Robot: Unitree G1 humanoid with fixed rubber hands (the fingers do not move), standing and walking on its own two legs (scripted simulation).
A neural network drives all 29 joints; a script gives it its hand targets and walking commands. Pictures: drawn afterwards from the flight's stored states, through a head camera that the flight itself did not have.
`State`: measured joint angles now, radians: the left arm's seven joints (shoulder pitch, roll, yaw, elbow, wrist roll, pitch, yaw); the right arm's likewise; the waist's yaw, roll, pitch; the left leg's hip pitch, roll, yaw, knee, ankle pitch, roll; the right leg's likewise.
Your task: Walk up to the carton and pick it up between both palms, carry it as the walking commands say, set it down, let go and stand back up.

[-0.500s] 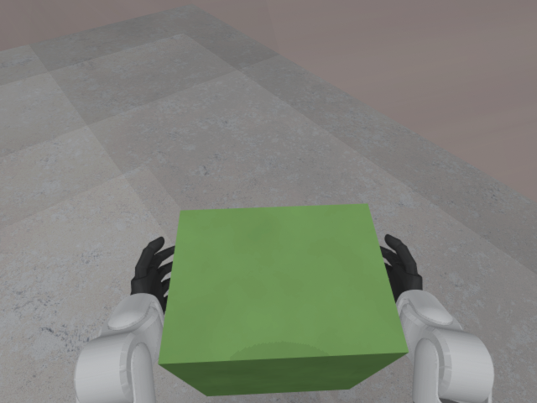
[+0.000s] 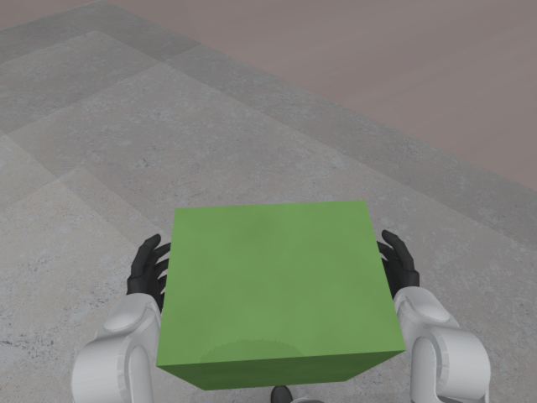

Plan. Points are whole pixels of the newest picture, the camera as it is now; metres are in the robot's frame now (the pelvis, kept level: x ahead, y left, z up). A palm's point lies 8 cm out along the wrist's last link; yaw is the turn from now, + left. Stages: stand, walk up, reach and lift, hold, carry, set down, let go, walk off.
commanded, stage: carry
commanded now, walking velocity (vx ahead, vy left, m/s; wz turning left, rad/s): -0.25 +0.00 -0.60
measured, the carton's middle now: (273, 308) +0.24 +0.00 +0.02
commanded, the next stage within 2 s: none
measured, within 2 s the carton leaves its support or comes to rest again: neither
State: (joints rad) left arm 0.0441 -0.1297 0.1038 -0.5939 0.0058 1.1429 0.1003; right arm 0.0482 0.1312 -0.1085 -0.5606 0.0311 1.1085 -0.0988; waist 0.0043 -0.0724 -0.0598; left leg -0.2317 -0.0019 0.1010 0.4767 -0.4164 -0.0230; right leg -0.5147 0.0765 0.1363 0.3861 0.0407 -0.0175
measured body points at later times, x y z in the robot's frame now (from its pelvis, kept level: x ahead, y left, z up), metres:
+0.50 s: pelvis -0.16 -0.03 -0.01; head -0.14 -0.05 +0.44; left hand +0.12 +0.02 +0.06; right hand -0.01 -0.28 +0.05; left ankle -0.13 +0.10 -0.67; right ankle -0.14 -0.15 -0.73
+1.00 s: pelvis -0.32 +0.01 +0.00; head -0.33 +0.03 +0.45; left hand -0.03 +0.01 +0.09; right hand -0.21 -0.26 +0.09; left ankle -0.22 +0.11 -0.73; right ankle -0.41 -0.09 -0.72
